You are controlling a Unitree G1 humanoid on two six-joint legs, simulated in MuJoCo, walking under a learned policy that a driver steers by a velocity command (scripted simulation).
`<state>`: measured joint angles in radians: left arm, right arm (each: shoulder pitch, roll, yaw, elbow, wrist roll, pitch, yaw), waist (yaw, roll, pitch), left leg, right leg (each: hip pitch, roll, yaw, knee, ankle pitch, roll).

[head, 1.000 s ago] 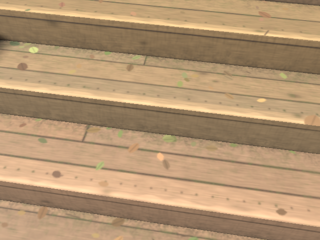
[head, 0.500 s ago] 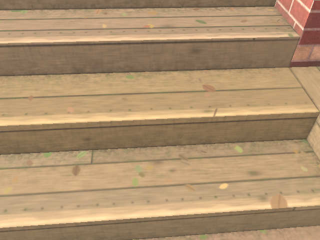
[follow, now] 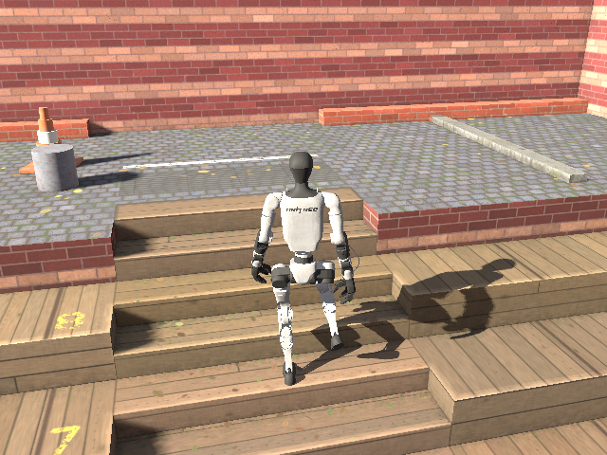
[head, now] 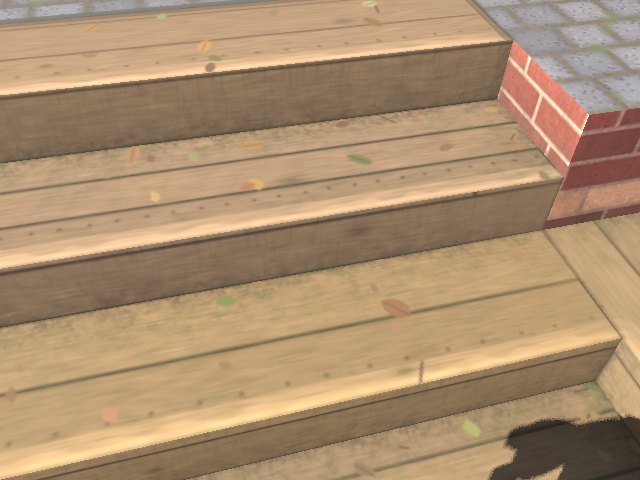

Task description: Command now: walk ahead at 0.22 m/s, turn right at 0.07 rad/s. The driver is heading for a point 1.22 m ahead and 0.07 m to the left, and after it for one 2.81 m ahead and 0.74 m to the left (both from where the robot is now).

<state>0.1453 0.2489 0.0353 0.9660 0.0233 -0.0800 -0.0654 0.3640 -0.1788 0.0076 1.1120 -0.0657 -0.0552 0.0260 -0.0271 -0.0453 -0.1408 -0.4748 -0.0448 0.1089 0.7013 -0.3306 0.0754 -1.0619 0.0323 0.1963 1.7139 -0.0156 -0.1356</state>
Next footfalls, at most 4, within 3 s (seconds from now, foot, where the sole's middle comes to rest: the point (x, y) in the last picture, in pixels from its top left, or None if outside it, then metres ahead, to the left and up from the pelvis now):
0.44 right None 0.37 -0.15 -0.60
1.24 left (275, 337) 0.70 0.08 -0.45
1.76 right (388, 318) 0.75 -0.13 -0.45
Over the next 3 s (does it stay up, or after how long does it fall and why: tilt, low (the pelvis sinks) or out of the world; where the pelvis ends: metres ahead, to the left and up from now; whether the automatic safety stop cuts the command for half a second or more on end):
stays up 0.80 -0.05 0.33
